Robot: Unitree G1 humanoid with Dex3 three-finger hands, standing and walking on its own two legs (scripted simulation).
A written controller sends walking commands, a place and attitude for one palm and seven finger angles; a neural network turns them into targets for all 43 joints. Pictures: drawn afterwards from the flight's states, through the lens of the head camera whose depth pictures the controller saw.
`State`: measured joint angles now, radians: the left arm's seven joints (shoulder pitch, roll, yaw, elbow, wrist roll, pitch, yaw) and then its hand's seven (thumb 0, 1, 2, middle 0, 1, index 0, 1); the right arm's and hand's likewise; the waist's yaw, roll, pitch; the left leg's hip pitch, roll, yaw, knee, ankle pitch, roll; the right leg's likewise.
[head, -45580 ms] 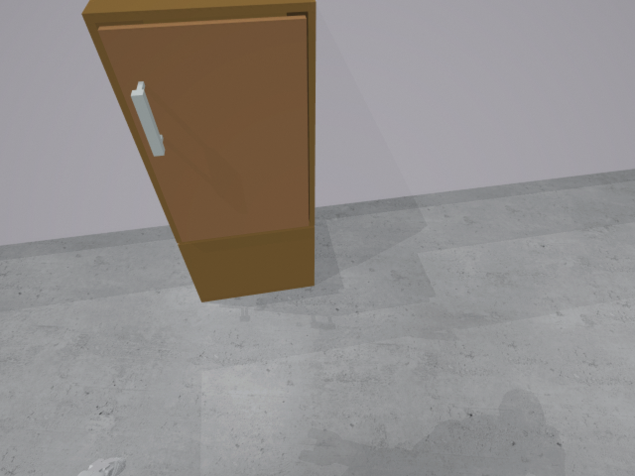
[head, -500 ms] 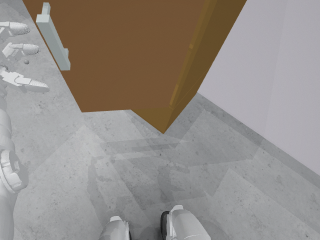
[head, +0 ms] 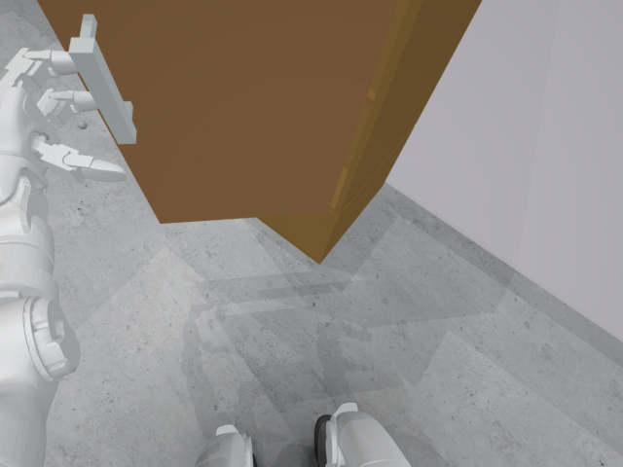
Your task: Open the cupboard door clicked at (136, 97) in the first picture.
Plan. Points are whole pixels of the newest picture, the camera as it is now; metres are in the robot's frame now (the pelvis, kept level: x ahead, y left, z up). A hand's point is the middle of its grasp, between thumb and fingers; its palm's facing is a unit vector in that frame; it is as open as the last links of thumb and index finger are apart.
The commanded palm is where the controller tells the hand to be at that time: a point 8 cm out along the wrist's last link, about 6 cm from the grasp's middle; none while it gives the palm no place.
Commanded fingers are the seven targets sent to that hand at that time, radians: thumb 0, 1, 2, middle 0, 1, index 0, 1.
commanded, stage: slide the fingers in behind the handle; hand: left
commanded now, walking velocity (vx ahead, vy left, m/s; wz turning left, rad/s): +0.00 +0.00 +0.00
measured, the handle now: (109, 84) +0.57 +0.21 +0.08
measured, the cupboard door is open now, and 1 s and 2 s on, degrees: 45 45 45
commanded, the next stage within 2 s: close the thumb around the handle in 0.96 s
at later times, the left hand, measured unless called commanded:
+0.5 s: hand (117, 127) +0.51 +0.19 +0.07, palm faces +0.03 -1.00 -0.01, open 14.0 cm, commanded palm +0.48 +0.23 +0.08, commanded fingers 0.00 -0.50 0.30 -0.30 -1.20 -0.30 -1.20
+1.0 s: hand (127, 122) +0.52 +0.18 +0.07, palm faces +0.03 -1.00 -0.02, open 14.0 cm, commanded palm +0.49 +0.22 +0.08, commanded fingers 0.00 -0.50 0.30 -0.30 -1.20 -0.30 -1.20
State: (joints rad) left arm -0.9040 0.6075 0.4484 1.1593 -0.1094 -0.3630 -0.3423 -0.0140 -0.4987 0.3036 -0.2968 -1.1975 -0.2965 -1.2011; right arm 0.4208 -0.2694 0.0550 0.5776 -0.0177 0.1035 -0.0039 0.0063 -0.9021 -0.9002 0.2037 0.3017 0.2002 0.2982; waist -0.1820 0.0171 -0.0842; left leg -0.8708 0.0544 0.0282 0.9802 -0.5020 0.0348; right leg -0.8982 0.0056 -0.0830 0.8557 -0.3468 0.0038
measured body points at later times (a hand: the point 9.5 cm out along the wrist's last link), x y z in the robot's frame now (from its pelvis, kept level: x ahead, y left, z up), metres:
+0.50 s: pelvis +0.00 +0.00 +0.00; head +0.13 +0.02 +0.43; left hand +0.50 +0.25 +0.08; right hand +0.00 -0.27 -0.11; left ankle -0.03 +0.09 -0.68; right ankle +0.03 -0.13 -0.68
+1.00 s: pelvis -0.01 -0.01 +0.00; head +0.14 +0.01 +0.42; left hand +0.51 +0.24 +0.07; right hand -0.02 -0.27 -0.11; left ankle -0.03 +0.09 -0.68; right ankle +0.03 -0.13 -0.68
